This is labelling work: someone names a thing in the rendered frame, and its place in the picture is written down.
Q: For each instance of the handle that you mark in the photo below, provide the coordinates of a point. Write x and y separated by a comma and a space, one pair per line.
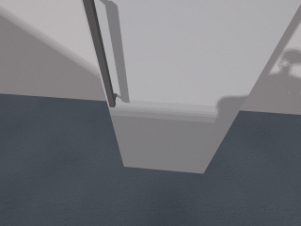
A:
96, 35

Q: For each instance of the fridge door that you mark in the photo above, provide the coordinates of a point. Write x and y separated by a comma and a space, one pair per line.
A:
182, 70

